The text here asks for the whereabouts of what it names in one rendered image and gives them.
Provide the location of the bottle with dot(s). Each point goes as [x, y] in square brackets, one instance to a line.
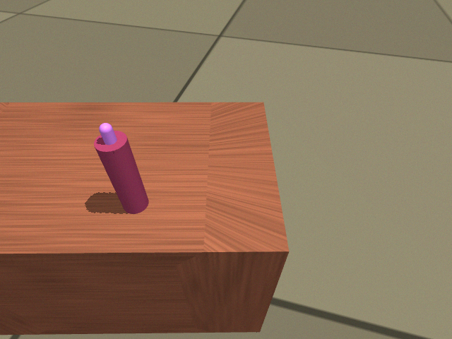
[117, 158]

